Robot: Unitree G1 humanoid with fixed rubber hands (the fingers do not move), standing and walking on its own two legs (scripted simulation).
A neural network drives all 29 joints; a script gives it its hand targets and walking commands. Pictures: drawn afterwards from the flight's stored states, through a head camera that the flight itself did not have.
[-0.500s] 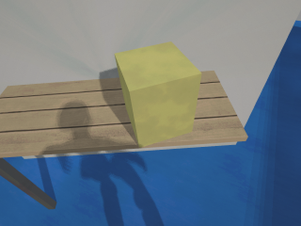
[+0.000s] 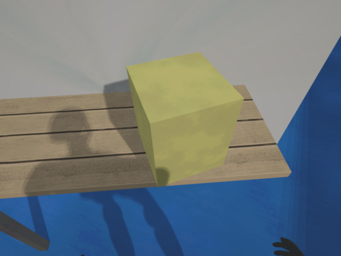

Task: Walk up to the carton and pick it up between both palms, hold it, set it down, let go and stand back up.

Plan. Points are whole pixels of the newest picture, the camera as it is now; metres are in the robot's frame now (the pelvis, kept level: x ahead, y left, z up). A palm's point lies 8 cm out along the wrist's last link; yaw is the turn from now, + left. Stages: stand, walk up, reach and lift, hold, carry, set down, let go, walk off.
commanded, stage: walk up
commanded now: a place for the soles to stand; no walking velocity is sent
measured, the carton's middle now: (178, 119) +0.45 -0.02 +0.08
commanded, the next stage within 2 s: reach and lift in 1.42 s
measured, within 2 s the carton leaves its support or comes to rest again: neither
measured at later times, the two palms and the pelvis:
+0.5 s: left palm (74, 251) +0.18 +0.24 -0.06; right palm (296, 249) +0.16 -0.26 -0.07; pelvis +0.04 -0.01 +0.02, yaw +0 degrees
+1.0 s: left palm out of the picture +0.16 +0.25 -0.07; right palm (293, 246) +0.17 -0.26 -0.07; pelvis +0.05 +0.00 +0.03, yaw +0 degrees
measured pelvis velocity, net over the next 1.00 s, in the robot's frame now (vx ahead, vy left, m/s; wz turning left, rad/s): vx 0.05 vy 0.00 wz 0.00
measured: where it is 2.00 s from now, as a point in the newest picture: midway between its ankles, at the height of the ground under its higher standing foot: outside the picture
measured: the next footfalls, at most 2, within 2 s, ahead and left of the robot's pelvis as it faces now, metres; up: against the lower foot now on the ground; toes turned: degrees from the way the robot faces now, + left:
none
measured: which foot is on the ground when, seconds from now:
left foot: down 0.00-1.00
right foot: down 0.00-1.00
